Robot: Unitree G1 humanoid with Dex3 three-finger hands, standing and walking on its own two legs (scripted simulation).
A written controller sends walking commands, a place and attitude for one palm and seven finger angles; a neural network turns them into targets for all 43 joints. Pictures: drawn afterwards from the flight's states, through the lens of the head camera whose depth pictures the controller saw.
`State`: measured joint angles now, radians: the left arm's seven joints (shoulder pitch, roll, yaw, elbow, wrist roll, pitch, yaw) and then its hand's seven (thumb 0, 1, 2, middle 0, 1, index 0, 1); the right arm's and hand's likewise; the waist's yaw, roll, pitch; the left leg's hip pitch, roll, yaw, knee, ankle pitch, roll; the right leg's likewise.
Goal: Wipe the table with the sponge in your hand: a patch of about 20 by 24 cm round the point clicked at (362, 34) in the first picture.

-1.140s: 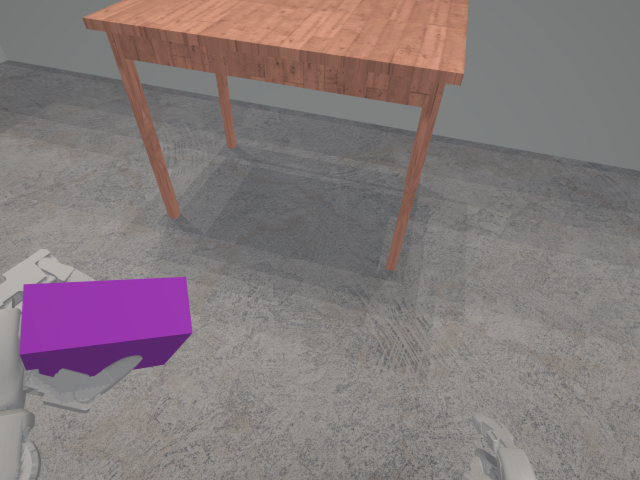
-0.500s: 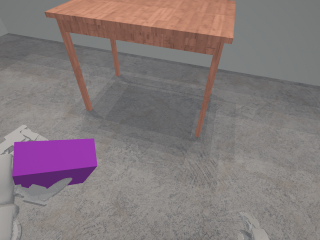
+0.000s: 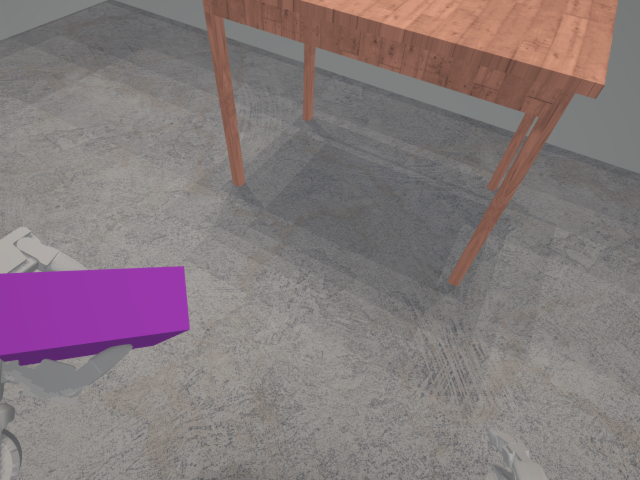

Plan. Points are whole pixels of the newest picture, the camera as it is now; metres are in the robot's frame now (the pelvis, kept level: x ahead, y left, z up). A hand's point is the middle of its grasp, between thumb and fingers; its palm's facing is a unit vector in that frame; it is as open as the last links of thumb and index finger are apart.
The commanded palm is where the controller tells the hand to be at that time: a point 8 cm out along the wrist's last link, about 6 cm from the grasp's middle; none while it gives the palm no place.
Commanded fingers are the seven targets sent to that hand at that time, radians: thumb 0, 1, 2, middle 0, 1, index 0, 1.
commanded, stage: walk to a spot facing it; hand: left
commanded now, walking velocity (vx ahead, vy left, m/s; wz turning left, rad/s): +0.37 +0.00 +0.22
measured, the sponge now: (120, 315) +0.23 +0.20 +0.15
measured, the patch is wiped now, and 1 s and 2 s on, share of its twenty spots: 0.00 0.00 0.00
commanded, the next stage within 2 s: turn to face it in 1.22 s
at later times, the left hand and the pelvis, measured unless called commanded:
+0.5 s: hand (162, 208) +0.35 +0.20 +0.17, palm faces +0.51 -0.74 -0.44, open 9.4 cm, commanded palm +0.28 +0.23 +0.20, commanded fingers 0.00 0.10 1.30 -1.20 -1.60 -1.20 -1.60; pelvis +0.15 -0.07 +0.00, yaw +7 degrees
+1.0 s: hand (128, 132) +0.46 +0.27 +0.18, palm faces +0.64 -0.67 -0.39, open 9.4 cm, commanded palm +0.38 +0.29 +0.20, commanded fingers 0.00 0.10 1.30 -1.20 -1.60 -1.20 -1.60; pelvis +0.30 -0.02 -0.01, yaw +16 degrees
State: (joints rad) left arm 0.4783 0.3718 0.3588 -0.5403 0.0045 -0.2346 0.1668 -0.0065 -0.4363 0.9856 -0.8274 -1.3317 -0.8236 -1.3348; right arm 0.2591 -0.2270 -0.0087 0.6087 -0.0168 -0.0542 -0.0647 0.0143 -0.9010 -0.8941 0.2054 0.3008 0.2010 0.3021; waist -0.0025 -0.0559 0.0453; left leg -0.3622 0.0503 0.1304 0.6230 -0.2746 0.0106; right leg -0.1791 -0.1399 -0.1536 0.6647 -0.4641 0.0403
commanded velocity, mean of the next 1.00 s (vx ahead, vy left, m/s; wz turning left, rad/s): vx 0.34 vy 0.00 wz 0.41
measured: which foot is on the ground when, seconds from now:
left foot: down 0.00-0.38, up 0.40-0.92, down 0.94-1.00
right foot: down 0.00-0.02, up 0.04-0.36, down 0.38-0.92, up 0.94-1.00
